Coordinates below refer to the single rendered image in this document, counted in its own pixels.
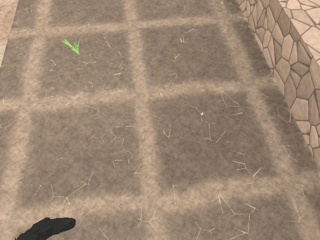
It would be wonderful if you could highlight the left robot hand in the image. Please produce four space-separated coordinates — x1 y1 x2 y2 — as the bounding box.
15 217 76 240

